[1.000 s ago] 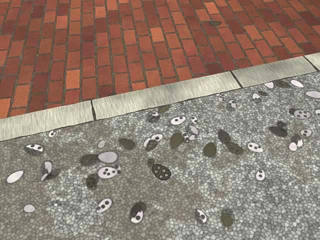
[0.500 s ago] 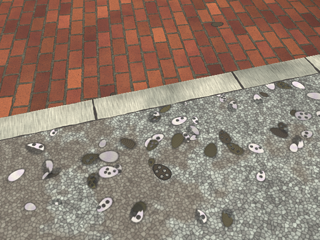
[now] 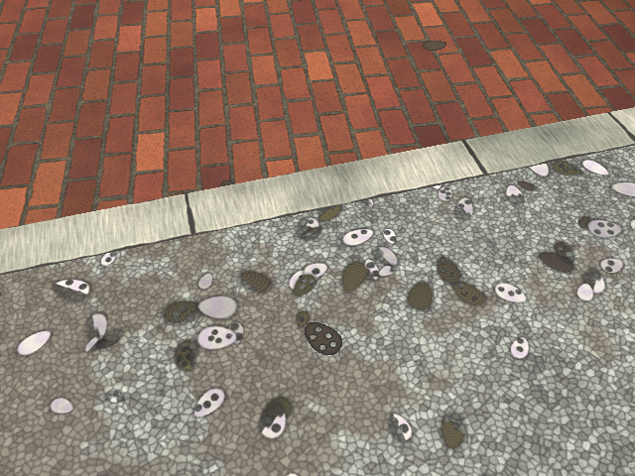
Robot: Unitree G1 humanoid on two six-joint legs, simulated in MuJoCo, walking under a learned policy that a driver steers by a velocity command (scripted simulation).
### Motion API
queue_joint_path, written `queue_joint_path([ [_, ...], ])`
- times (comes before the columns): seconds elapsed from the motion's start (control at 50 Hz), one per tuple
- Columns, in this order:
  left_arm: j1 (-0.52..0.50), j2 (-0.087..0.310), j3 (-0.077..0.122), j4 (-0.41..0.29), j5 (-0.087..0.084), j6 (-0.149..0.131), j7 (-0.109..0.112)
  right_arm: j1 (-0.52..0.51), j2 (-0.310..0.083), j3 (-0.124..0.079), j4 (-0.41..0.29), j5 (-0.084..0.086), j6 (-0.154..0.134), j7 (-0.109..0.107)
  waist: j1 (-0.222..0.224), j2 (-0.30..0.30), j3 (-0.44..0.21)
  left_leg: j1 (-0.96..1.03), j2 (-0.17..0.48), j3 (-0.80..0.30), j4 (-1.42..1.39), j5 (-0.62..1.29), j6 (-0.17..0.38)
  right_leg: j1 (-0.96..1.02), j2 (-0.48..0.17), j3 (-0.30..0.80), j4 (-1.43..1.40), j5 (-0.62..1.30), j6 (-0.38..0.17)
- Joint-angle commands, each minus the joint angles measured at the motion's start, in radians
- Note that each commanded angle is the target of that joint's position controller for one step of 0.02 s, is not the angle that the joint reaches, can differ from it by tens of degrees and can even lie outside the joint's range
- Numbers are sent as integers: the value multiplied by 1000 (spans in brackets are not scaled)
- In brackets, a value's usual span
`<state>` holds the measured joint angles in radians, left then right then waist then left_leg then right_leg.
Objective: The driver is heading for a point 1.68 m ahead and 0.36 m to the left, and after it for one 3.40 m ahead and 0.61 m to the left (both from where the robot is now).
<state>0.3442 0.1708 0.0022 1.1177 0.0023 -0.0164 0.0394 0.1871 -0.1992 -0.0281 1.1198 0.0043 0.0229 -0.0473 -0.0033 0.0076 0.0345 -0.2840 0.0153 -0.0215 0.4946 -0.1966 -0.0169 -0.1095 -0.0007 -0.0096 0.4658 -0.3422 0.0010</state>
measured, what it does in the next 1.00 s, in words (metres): walks ahead: right foot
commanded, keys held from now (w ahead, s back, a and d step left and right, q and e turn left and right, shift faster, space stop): no key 0.04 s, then w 0.96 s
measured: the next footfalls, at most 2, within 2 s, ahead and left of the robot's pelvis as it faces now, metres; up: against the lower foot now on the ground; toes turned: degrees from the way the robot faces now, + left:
right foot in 0.78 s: +0.47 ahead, -0.12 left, +0.00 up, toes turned -3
left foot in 1.34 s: +0.78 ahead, +0.12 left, +0.00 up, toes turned +3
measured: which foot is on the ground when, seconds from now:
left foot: down 0.00-0.78, up 0.80-1.00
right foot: down 0.00-0.30, up 0.32-0.76, down 0.78-1.00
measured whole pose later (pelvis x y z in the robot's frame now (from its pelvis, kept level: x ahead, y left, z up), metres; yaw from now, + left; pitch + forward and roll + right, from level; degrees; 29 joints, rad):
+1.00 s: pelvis +0.40 -0.04 +0.01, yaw +0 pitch +0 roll -1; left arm 0.28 0.22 0.05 1.01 0.00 -0.11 -0.03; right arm 0.20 -0.26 -0.06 0.94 0.02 -0.09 -0.02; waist 0.03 0.04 0.02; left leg -0.59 0.12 -0.03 1.12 -0.25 0.05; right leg -0.19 0.07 -0.08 0.32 -0.14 -0.08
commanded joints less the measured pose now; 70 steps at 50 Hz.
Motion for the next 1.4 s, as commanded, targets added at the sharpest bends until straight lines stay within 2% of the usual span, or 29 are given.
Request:
queue_joint_path([
  [0.02, 97, 86, 14, -6, 0, -4, 3, 28, -97, -14, -23, 0, -6, -3, 0, -9, 22, 120, 14, -10, -49, 148, 37, -160, -19, 14, -112, 131, -11],
  [0.1, 117, 114, 26, -8, -12, 2, 10, 50, -92, -18, -11, 8, -6, -4, 5, -58, 49, 52, -53, 60, 22, -272, 41, -188, -28, 49, -143, -271, -63],
  [0.16, 151, 197, 57, -30, -29, -16, 12, -30, -59, -13, -58, 12, -48, 15, 44, -180, 161, -169, -53, 103, 242, -251, 49, -167, -235, 325, -285, -514, -188],
  [0.2, 124, 197, 65, -47, -28, -35, 8, -56, -56, -12, -83, 21, -83, 36, 36, -183, 211, -266, 22, 53, 327, -240, 77, -138, -330, 420, -308, -414, -237],
  [0.28, 33, 172, 60, -90, -34, -43, -10, 196, -87, -43, 2, 29, -112, 52, -88, -96, 106, 191, -50, 112, 16, -93, 89, -265, -160, 165, -72, -44, -132],
  [0.3, -7, 139, 48, -113, -26, -53, -15, 342, -158, -68, 28, 23, -114, 49, -148, 80, 39, 345, 96, -131, -102, -135, 137, -370, -59, 36, 255, 118, -76],
  [0.32, 7, 65, 31, -153, -29, -72, -11, 475, -264, -87, 37, 23, -122, 58, -162, 344, -58, 500, 334, -621, -305, -249, 288, -582, 68, -23, 594, -133, -27],
  [0.34, -15, 93, 39, -162, -48, -90, -15, 402, -185, -55, 27, 6, -138, 60, -109, 216, -22, 442, 394, -739, -340, -309, 317, -660, 20, 109, 792, -186, -48],
  [0.38, -49, 112, 46, -167, -54, -106, -31, 242, -111, -28, -30, 5, -150, 64, -49, 70, 66, 340, 319, -465, -329, -201, 252, -704, -77, 112, 836, -3, -95],
  [0.44, -71, 143, 75, -166, -35, -100, -40, 244, -68, -6, -38, -4, -134, 64, -24, 71, 62, 295, 204, -194, -347, 90, 184, -622, -125, 54, 682, 135, -88],
  [0.54, -272, 74, 55, -246, -26, -78, -49, 289, -133, -10, -49, -9, -115, 31, -42, 43, 100, 246, 196, -92, -392, 224, 206, -654, -118, 1, 399, 248, -21],
  [0.66, -453, 100, 44, -318, -35, -86, -76, 343, -156, -26, -47, 11, -110, 23, -62, 69, 136, 273, 223, -29, -406, 233, 194, -549, -70, -26, 130, 365, -44],
  [0.72, -401, 149, 63, -321, -34, -94, -87, 314, -181, -40, -56, 9, -100, 23, 2, 94, 67, 372, 249, 0, -278, 537, 164, -426, -27, -41, 86, 302, -93],
  [0.76, -130, 223, 107, -242, -37, -90, -79, 283, -181, -40, -70, -2, -84, 25, 142, 114, -107, 321, 195, 53, 49, 805, 122, -72, 40, -81, 96, 268, -141],
  [0.78, 50, 291, 128, -201, -28, -85, -69, 279, -152, -25, -96, -13, -83, 28, 204, 35, -233, 88, 144, 77, 363, 551, 89, 237, -121, 113, 109, 204, -199],
  [0.8, 137, 368, 140, -172, -11, -84, -75, 424, 23, 21, -105, -4, -105, 44, 110, -267, -423, -264, -68, 29, 754, -213, 29, 548, -386, 666, -59, -80, -379],
  [0.82, 101, 272, 112, -174, -15, -87, -76, 344, -64, 1, -104, 26, -139, 49, 138, -207, -396, -376, -55, -121, 896, -344, 54, 508, -375, 814, -207, -154, -346],
  [0.84, -8, 226, 97, -188, -18, -95, -74, 232, -131, -18, -150, 52, -157, 50, 110, -180, -220, -463, 1, -97, 927, -279, 76, 366, -351, 652, -211, -83, -292],
  [0.88, -166, 161, 74, -219, -3, -107, -80, 144, -148, -32, -168, 31, -160, 32, 39, -28, -98, -361, 99, -64, 816, -116, 86, 54, -282, 392, -249, 174, -245],
  [0.92, -181, 124, 64, -200, 6, -112, -86, 199, -108, -37, -157, 21, -129, 28, -19, -65, -78, -251, 139, -70, 735, -76, 88, -74, -228, 275, -299, 224, -234],
  [0.98, -128, 164, 69, -171, 2, -114, -69, 141, -99, -42, -183, 16, -104, 24, -30, -60, -12, -300, 156, -47, 619, -26, 65, -140, -216, 196, -363, 255, -255],
  [1.12, 5, 207, 74, -143, -11, -96, -33, -144, -91, -39, -265, 7, -115, 42, 46, -49, 37, -383, 111, 11, 189, 312, 27, -43, -176, 83, -383, 311, -208],
  [1.22, 97, 215, 80, -103, -19, -75, -29, -279, -93, -28, -316, 18, -124, 71, 86, -52, 68, -414, 81, 20, 54, 263, 44, 125, -232, 77, -318, 340, -200],
  [1.28, 85, 233, 91, -100, -21, -59, -25, -252, -124, -36, -326, 21, -134, 86, 46, -78, 39, -342, 54, 33, 10, 152, 83, 206, -269, 82, -232, 500, -176],
  [1.32, 38, 233, 89, -114, -19, -49, -26, -44, -186, -71, -268, 18, -137, 82, -70, -92, -89, -39, -15, 90, -14, 135, 126, 174, -213, 29, 8, 818, -139],
  [1.34, 33, 203, 74, -134, -9, -48, -27, 150, -251, -95, -218, 9, -136, 73, -142, -50, -228, 269, 75, -8, 25, 153, 178, 7, -160, -11, 268, 705, -105],
  [1.36, 154, 83, 39, -146, -3, -67, -38, 285, -355, -122, -187, -7, -129, 70, -108, 192, -389, 678, 340, -472, -31, 9, 344, -413, 12, -44, 682, 245, -26],
  [1.38, 136, 107, 40, -131, -19, -95, -44, 286, -277, -95, -184, -1, -128, 74, -114, 224, -447, 719, 390, -727, -187, -74, 370, -559, 53, 110, 843, -216, -33],
  [1.4, 40, 195, 64, -159, -47, -112, -47, 193, -218, -76, -197, 7, -131, 74, -103, 173, -291, 596, 354, -579, -195, -91, 308, -652, -12, 128, 906, -175, -56],
])
Velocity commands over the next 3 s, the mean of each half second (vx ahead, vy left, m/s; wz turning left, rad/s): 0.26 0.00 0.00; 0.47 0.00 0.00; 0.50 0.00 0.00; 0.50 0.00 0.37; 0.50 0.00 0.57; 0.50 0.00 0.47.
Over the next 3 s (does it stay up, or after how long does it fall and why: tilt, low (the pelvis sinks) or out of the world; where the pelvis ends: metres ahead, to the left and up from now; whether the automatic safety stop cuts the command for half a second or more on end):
stays up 1.49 0.23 -0.08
